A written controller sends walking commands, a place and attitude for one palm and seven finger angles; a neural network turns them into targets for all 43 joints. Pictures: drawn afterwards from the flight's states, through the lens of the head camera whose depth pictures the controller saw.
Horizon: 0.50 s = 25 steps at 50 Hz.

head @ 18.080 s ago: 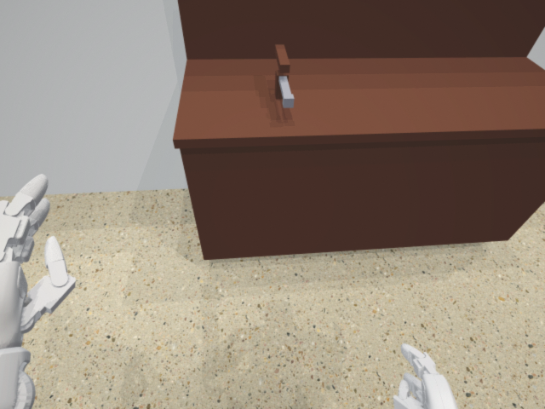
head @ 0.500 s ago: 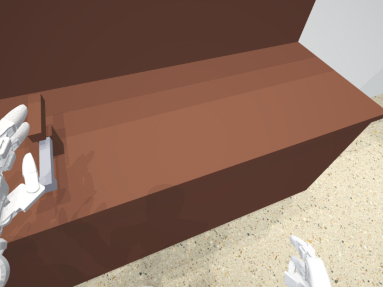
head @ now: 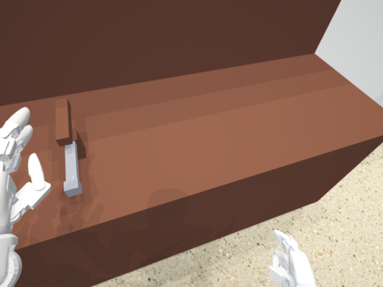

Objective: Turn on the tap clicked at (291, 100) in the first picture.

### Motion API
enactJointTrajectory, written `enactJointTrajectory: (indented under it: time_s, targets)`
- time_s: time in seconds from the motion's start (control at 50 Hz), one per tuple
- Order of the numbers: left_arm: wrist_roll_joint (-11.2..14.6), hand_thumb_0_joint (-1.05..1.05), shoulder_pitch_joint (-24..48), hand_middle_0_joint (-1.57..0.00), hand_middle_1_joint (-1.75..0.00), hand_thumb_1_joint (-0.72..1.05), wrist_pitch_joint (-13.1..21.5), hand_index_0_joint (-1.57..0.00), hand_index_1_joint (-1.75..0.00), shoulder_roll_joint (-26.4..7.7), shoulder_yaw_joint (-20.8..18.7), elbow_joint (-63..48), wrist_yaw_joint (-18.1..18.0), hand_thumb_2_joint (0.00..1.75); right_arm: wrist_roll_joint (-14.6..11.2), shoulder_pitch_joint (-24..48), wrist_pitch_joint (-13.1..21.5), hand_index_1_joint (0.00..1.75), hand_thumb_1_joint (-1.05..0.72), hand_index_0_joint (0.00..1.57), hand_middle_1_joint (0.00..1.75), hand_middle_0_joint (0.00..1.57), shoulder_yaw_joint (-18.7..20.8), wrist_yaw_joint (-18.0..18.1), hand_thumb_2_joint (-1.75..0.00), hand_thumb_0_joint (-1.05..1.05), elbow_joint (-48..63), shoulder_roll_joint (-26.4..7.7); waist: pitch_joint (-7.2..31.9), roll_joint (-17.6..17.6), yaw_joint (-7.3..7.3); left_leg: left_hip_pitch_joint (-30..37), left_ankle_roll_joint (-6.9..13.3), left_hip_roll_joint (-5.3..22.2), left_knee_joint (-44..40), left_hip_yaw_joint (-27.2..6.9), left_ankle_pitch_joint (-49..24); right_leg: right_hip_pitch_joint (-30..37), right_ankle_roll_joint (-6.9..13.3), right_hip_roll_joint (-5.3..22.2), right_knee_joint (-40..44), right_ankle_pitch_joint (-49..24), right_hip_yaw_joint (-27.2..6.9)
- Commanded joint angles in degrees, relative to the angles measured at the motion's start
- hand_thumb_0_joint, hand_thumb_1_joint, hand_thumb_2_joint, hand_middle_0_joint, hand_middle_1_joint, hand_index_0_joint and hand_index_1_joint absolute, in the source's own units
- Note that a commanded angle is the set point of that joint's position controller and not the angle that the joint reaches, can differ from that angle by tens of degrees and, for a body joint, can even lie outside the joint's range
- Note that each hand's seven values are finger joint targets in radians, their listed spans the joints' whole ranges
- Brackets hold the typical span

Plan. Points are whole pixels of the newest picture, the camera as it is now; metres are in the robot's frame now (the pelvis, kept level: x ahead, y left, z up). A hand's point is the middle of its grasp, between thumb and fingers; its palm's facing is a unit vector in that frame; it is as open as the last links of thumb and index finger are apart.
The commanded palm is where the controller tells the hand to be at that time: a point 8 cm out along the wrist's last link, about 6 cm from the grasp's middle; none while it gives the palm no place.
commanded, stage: come to a stop and stand still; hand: left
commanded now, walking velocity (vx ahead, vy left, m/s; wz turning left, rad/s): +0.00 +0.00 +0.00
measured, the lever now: (73, 187) +0.30 +0.29 +0.00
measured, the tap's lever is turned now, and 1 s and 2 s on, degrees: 0 0 0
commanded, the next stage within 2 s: look again from close up in 0.38 s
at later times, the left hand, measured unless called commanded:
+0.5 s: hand (13, 162) +0.23 +0.28 +0.20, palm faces +0.44 -0.75 -0.49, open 7.4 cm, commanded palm +0.14 +0.29 +0.17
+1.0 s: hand (12, 196) +0.20 +0.28 +0.16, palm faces +0.38 -0.84 -0.39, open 7.4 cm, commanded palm +0.13 +0.31 +0.17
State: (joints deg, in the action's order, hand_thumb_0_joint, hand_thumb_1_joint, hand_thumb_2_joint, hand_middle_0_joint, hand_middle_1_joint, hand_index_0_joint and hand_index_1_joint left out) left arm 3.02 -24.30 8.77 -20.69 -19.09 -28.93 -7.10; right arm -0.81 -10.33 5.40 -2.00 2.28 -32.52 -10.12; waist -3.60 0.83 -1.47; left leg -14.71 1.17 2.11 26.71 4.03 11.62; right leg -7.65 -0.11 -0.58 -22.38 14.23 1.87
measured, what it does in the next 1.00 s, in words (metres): stands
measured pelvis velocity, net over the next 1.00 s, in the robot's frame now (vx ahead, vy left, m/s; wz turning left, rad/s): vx -0.02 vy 0.03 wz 0.01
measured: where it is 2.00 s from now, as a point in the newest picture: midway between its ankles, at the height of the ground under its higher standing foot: outside the picture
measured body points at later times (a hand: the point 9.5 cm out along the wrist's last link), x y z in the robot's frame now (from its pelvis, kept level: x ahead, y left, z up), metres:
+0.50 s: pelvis -0.01 +0.00 +0.00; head +0.03 +0.03 +0.44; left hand +0.20 +0.31 +0.23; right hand +0.18 -0.20 -0.08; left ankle +0.03 +0.10 -0.74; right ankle -0.02 -0.12 -0.74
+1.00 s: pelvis -0.02 +0.03 -0.01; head +0.02 +0.06 +0.44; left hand +0.17 +0.32 +0.18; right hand +0.16 -0.19 -0.07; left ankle +0.03 +0.10 -0.74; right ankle -0.03 -0.12 -0.74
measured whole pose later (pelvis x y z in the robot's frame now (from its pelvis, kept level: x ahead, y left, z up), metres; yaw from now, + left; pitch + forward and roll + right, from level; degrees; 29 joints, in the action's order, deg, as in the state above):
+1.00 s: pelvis -0.02 +0.03 -0.01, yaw +1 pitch -1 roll -2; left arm 1.6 -22.6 11.5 -22.5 -21.3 -31.1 -5.6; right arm -0.5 -11.2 9.1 -1.9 0.4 -32.4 -13.0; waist -5.6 1.3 -2.2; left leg -18.7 3.6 0.7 30.5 4.1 11.6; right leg -10.9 -2.2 1.0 -25.3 13.7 1.9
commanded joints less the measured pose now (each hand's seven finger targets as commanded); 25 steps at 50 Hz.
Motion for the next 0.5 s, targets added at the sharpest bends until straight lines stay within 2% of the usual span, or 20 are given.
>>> enactJointTrajectory:
  time_s: [0.0,0.02,0.1,0.12,0.14,0.16,0.2,0.22,0.28,0.3,0.32,0.38,0.4,0.42,0.44,0.46,0.48]
  targets:
    - [0.0,0.0,2.1,-0.2,-0.3,0.9,3.9,-0.2,-0.3,-11.1,-8.1,-13.9,-0.8,0.9,-0.5,4.6,3.0,0.3,-0.9,0.2,0.3,0.2,3.4,0.8,-0.9,0.0,8.9,-7.5,9.5,-5.8,0.82,8.1,1.6,5.8,-6.5,-8.3,-6.9,-0.6,1.5,3.6,2.7,-10.8,-2.9]
    - [0.1,0.0,1.6,-0.2,-0.3,0.9,4.0,-0.2,-0.3,-9.6,-6.8,-13.2,-0.5,0.9,-0.1,3.9,2.7,0.3,-0.9,0.2,0.3,0.2,3.2,0.7,-0.9,0.0,8.6,-7.7,9.6,-5.9,0.93,7.5,1.6,5.7,-7.0,-8.3,-7.2,-0.3,1.3,3.2,2.6,-10.6,-2.2]
    - [0.1,0.0,0.4,-0.2,-0.3,0.9,4.3,-0.2,-0.3,-11.0,-8.3,-14.6,-0.6,0.9,-0.5,4.1,3.1,0.3,-0.9,0.2,0.3,0.2,3.4,0.7,-0.9,0.0,9.0,-7.4,11.0,-7.1,0.9,9.2,1.1,5.9,-6.4,-8.3,-9.9,-0.1,1.5,3.7,2.8,-11.3,-2.1]
    - [0.3,0.0,-0.4,-0.2,-0.3,0.9,4.3,-0.2,-0.3,-9.6,-7.2,-13.5,-0.3,0.9,0.0,3.2,2.8,0.3,-0.9,0.2,0.3,0.2,3.2,0.6,-0.9,0.0,8.6,-7.8,10.6,-6.9,0.97,8.7,1.1,5.8,-6.8,-8.1,-10.6,-0.1,1.3,3.0,2.6,-11.5,-1.3]
    - [0.2,0.0,0.2,-0.2,-0.3,0.9,4.2,-0.2,-0.3,-10.0,-7.4,-13.8,-0.3,0.9,-0.3,3.1,3.0,0.3,-0.9,0.2,0.3,0.2,3.6,0.6,-0.9,0.0,9.0,-7.8,10.8,-6.8,0.95,9.0,0.8,6.1,-6.7,-8.3,-11.1,0.1,1.5,3.4,2.6,-11.2,-1.6]
    - [0.2,0.0,0.3,-0.2,-0.3,0.9,4.1,-0.2,-0.3,-9.2,-6.7,-13.1,-0.2,0.9,-0.1,2.9,2.9,0.3,-0.9,0.2,0.3,0.2,3.4,0.5,-0.9,0.0,8.7,-7.9,10.3,-6.7,1.01,8.5,0.7,6.0,-7.1,-8.3,-9.8,-0.3,1.3,3.0,2.8,-10.3,-1.2]
    - [0.1,0.0,0.4,-0.2,-0.3,0.9,4.1,-0.2,-0.3,-10.8,-8.0,-13.3,-0.6,0.9,-0.6,3.7,3.1,0.3,-0.9,0.2,0.3,0.2,3.4,0.7,-0.9,0.0,8.9,-7.7,9.9,-6.8,1.03,8.4,0.5,6.0,-6.8,-8.4,-9.3,-0.2,1.4,3.7,3.3,-10.3,-1.6]
    - [0.2,0.0,0.1,-0.2,-0.3,0.9,4.1,-0.2,-0.3,-9.0,-6.5,-12.3,-0.3,0.9,-0.1,3.0,2.9,0.3,-0.9,0.2,0.3,0.2,3.3,0.7,-0.9,0.0,8.4,-8.0,9.8,-6.1,1.1,7.8,0.7,5.7,-7.1,-8.2,-8.7,-0.2,1.3,3.2,3.1,-10.3,-1.0]
    - [0.0,0.0,1.5,-0.2,-0.3,0.9,4.2,-0.2,-0.3,-9.9,-7.1,-13.3,-0.5,0.9,-0.4,3.0,3.1,0.3,-0.9,0.2,0.3,0.2,3.8,0.6,-0.9,0.0,8.8,-8.0,10.2,-5.8,1.02,7.8,0.6,5.8,-6.7,-8.2,-6.9,0.2,1.5,3.8,3.4,-10.3,-1.8]
    - [-0.1,0.0,1.7,-0.2,-0.3,0.9,4.2,-0.2,-0.3,-10.9,-7.7,-14.2,-0.7,0.9,-0.7,3.7,3.1,0.3,-0.9,0.2,0.3,0.2,3.7,0.8,-0.9,0.0,8.7,-7.9,10.3,-5.9,1.13,8.3,0.6,5.5,-6.3,-8.4,-8.9,0.3,1.6,4.0,3.3,-11.2,-1.7]
    - [0.1,0.0,0.8,-0.2,-0.3,0.9,4.3,-0.2,-0.3,-9.3,-6.6,-12.8,-0.5,0.9,-0.2,3.3,2.9,0.3,-0.9,0.2,0.3,0.2,3.4,0.8,-0.9,0.0,8.3,-8.1,10.2,-5.7,1.08,8.0,0.8,5.4,-6.5,-8.1,-8.8,-0.1,1.4,3.5,3.2,-11.3,-1.2]
    - [-0.1,0.0,1.9,-0.2,-0.3,0.9,4.2,-0.2,-0.3,-9.7,-6.7,-13.1,-0.6,0.9,-0.5,3.3,3.0,0.3,-0.9,0.2,0.3,0.2,3.9,0.6,-0.9,0.0,8.7,-8.1,9.7,-6.0,1.04,7.2,0.7,5.3,-6.4,-8.2,-6.6,0.2,1.7,4.1,3.5,-10.6,-2.2]
    - [-2.7,0.0,56.4,-0.2,-0.3,0.9,14.1,-0.2,-0.3,-57.9,-23.8,-32.2,-1.4,0.9,-3.8,-3.6,3.1,0.3,-0.9,0.2,0.3,0.2,-6.1,5.3,-0.9,0.0,14.6,-10.8,4.5,-16.7,3.43,-2.0,2.1,0.4,-6.0,-7.4,-2.7,-1.1,-2.3,1.0,-1.7,0.6,-2.4]
    - [-5.1,0.0,33.1,-0.2,-0.3,0.9,9.9,-0.2,-0.3,-24.4,-20.7,-6.1,-0.5,0.9,-1.7,0.4,4.7,0.3,-0.9,0.2,0.3,0.2,1.1,3.9,-0.9,0.0,10.0,-4.3,5.3,-5.2,-0.97,3.5,1.3,6.8,-2.7,-9.7,-0.1,-13.6,0.7,5.6,-1.6,5.6,-1.0]
    - [-3.4,0.0,24.1,-0.2,-0.3,0.9,7.6,-0.2,-0.3,-20.1,-15.0,-2.0,-0.2,0.9,0.3,4.2,4.5,0.3,-0.9,0.2,0.3,0.2,0.8,1.6,-0.9,0.0,7.8,-6.9,5.1,-0.1,-0.03,3.2,0.1,4.4,-4.9,-8.1,-0.8,-9.6,1.9,3.8,0.5,2.4,-1.4]
    - [-2.4,0.0,21.6,-0.2,-0.3,0.9,6.9,-0.2,-0.3,-23.1,-16.2,0.9,-0.4,0.9,1.2,3.2,4.6,0.3,-0.9,0.2,0.3,0.2,2.8,0.7,-0.9,0.0,7.6,-11.5,6.8,-1.0,-1.17,4.1,-0.2,3.2,-2.1,-5.7,-1.1,-9.1,3.2,4.9,2.6,-4.0,-5.2]
    - [-1.6,0.0,17.8,-0.2,-0.3,0.9,7.7,-0.2,-0.3,-20.1,-13.8,1.0,0.5,0.9,1.1,0.5,5.1,0.3,-0.9,0.2,0.3,0.2,3.4,-0.1,-0.9,0.0,7.8,-11.1,10.2,0.9,-0.75,3.8,-0.3,2.2,1.1,-5.6,-2.0,-8.1,3.8,6.8,2.6,-8.5,-7.5]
